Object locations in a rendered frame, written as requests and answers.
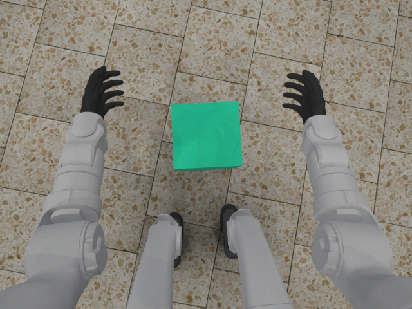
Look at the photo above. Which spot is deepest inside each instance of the right robot upper arm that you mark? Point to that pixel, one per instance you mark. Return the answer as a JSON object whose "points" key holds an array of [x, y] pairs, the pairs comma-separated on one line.
{"points": [[357, 258]]}

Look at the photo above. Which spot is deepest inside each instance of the robot right foot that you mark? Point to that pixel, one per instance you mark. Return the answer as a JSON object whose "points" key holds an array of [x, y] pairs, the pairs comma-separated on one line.
{"points": [[226, 212]]}

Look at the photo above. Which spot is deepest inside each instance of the left robot upper arm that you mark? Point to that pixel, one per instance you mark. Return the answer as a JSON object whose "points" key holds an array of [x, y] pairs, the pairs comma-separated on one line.
{"points": [[61, 259]]}

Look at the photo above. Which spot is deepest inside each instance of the carton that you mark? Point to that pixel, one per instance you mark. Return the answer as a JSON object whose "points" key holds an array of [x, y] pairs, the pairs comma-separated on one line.
{"points": [[206, 136]]}

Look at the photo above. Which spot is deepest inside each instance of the left robot shin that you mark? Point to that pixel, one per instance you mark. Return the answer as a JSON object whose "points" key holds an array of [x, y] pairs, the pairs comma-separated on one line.
{"points": [[163, 217]]}

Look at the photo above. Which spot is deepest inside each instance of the robot left hand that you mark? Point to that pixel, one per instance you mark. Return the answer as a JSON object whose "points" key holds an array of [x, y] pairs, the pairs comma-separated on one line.
{"points": [[94, 98]]}

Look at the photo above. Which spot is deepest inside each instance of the robot left forearm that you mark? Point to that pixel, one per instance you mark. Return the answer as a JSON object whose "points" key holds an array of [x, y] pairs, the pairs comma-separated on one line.
{"points": [[76, 190]]}

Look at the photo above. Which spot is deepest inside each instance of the robot right forearm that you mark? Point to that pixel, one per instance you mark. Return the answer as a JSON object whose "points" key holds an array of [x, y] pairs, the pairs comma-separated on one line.
{"points": [[336, 193]]}

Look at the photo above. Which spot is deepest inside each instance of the robot right hand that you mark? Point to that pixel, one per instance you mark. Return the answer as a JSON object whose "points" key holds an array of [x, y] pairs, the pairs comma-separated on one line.
{"points": [[311, 101]]}

